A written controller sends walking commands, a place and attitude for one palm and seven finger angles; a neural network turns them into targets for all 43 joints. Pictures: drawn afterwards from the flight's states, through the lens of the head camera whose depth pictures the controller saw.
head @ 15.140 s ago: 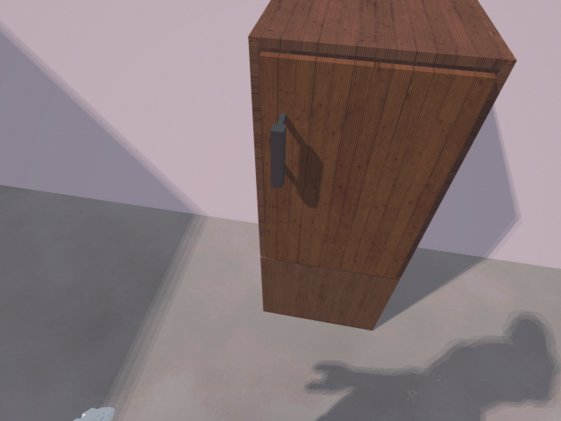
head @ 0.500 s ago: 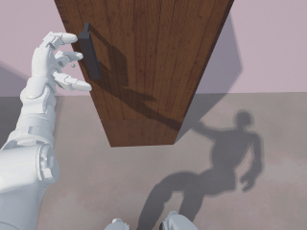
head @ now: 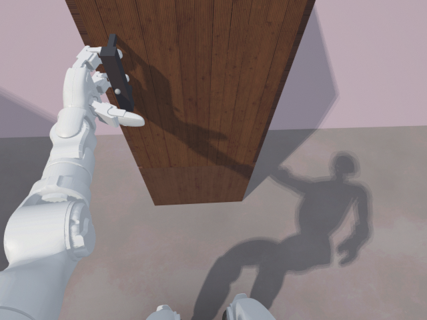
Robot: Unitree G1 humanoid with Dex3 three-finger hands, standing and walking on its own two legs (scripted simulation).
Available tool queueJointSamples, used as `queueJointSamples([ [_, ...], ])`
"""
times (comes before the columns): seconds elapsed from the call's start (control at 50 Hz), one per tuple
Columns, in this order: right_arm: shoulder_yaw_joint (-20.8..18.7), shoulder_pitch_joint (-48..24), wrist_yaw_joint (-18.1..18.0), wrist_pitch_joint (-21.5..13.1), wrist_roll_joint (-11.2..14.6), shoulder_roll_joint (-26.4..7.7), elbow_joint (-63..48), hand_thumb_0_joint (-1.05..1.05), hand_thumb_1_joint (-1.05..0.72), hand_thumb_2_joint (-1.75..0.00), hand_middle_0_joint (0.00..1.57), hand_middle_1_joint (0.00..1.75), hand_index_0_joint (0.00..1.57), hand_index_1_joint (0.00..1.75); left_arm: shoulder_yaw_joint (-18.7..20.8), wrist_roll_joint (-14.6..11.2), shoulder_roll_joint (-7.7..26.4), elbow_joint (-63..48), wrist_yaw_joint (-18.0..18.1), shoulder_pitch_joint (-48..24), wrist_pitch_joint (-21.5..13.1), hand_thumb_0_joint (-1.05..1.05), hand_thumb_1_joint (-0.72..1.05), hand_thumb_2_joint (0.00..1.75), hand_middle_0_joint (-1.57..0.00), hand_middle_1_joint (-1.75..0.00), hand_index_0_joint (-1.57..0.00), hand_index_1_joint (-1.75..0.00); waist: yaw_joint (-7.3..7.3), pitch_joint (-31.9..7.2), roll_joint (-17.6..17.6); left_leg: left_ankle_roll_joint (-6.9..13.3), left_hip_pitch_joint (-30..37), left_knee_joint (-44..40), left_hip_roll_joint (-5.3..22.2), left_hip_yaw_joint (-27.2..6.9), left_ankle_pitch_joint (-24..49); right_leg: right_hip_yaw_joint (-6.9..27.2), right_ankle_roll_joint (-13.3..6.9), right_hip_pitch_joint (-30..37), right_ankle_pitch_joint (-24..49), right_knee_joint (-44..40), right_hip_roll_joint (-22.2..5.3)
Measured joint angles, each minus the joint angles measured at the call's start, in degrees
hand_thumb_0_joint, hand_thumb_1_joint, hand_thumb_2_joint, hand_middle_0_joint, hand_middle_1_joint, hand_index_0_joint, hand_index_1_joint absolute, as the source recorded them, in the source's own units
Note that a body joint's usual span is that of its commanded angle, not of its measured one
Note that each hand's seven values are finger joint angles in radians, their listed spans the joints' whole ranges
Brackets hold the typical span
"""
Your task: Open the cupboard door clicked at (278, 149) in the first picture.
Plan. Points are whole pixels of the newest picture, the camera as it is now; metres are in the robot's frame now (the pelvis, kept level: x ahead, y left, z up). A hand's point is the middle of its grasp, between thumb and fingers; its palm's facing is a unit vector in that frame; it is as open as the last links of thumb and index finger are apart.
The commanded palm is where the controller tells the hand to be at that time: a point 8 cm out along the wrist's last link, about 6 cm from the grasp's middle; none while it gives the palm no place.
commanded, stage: slide the fingers in behind the handle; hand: left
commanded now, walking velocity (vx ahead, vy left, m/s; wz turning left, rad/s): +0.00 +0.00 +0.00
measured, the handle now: (120, 74) +0.56 +0.13 +0.11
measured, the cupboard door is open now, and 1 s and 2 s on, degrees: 0 0 11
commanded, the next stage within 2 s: close the thumb around the handle in 0.70 s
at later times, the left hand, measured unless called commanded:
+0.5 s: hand (126, 91) +0.51 +0.11 +0.11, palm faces -0.04 -1.00 -0.02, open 13.9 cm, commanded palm +0.48 +0.17 +0.11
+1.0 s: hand (129, 93) +0.51 +0.11 +0.11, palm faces -0.05 -1.00 -0.02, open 12.9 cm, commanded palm +0.48 +0.16 +0.11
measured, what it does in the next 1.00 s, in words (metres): stands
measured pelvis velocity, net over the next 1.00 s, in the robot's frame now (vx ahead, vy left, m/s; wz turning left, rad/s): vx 0.00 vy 0.00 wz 0.00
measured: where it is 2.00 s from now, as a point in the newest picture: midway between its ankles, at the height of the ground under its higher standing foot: outside the picture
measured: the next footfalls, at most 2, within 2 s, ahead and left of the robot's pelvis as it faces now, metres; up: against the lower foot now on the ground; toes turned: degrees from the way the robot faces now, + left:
none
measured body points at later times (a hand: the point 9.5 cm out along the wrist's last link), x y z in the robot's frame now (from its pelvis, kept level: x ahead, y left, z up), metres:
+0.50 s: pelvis +0.00 +0.00 +0.00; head +0.10 +0.00 +0.44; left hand +0.51 +0.17 +0.11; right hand +0.00 -0.26 -0.12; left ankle -0.01 +0.11 -0.69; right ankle +0.01 -0.11 -0.69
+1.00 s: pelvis +0.00 +0.00 +0.00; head +0.09 +0.00 +0.44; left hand +0.50 +0.16 +0.11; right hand +0.00 -0.26 -0.12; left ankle -0.01 +0.11 -0.69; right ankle +0.01 -0.11 -0.69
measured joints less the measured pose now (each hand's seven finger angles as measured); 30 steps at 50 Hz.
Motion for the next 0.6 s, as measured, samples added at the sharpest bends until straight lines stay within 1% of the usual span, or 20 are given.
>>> queueJointSamples([
  [0.12, -0.1, 0.0, -0.1, -0.2, 0.0, -0.3, -0.4, 0.01, -0.91, -0.90, 0.20, 0.30, 0.20, 0.30, 0.5, 0.3, 0.3, 0.7, 0.7, -0.7, 0.3, -0.02, -0.50, 0.30, -0.30, -1.20, -0.31, -1.21, -0.43, 0.2, -0.1, -0.2, -0.4, 0.0, 0.1, 0.0, 0.2, 0.0, -0.2, -0.6, 0.2, 0.1, 0.1],
  [0.3, -0.3, 0.5, 0.2, -0.3, 0.0, -0.2, 0.5, 0.01, -0.91, -0.90, 0.20, 0.30, 0.20, 0.30, -1.1, -0.1, -1.0, 0.2, 1.3, -0.8, 0.1, -0.02, -0.50, 0.30, -0.30, -1.20, -0.31, -1.21, -0.16, 0.1, -0.1, -0.3, -0.5, -0.2, 0.1, -0.2, 0.3, -0.2, -0.3, -0.5, 0.1, 0.0, 0.1],
  [0.36, -0.2, 0.4, 0.2, -0.4, -0.1, 0.0, 0.6, 0.01, -0.91, -0.90, 0.20, 0.30, 0.20, 0.30, -0.7, 0.0, -1.5, 0.6, 1.9, -0.9, 0.1, -0.02, -0.50, 0.30, -0.30, -1.20, -0.31, -1.21, -0.28, 0.0, -0.1, -0.3, -0.4, -0.2, 0.0, -0.2, 0.3, -0.1, -0.3, -0.5, 0.1, 0.0, 0.1],
  [0.42, -0.2, 0.4, 0.2, -0.5, -0.2, 0.1, 0.3, 0.01, -0.91, -0.90, 0.20, 0.30, 0.20, 0.30, -0.1, 0.7, -1.4, 0.2, 2.1, -0.5, -0.1, -0.02, -0.50, 0.30, -0.31, -1.20, -0.32, -1.22, -0.42, -0.1, -0.1, -0.2, -0.4, -0.3, 0.1, 0.0, 0.2, 0.1, -0.2, -0.6, 0.1, 0.0, 0.1],
  [0.5, -0.3, 0.5, 0.4, -0.5, -0.2, 0.3, 0.1, 0.01, -0.91, -0.90, 0.20, 0.30, 0.20, 0.30, -0.2, 0.4, -1.7, -0.8, 2.3, 0.5, -0.6, -0.02, -0.50, 0.30, -0.31, -1.20, -0.32, -1.22, -0.13, -0.3, 0.1, -0.1, 0.2, -0.5, 0.1, 0.3, 0.2, 0.4, -0.2, -0.2, 0.1, -0.1, 0.1],
  [0.6, -0.3, 0.5, 0.4, -0.2, 0.0, 0.4, -0.1, 0.01, -0.91, -0.90, 0.20, 0.30, 0.20, 0.30, -0.2, 0.1, -2.0, -1.2, 1.9, 1.6, -0.3, -0.02, -0.50, 0.30, -0.31, -1.20, -0.31, -1.21, 0.28, -0.5, 0.2, 0.0, 1.1, -1.0, 0.0, 0.5, 0.2, 0.6, -0.1, 0.7, 0.2, -0.5, 0.1],
])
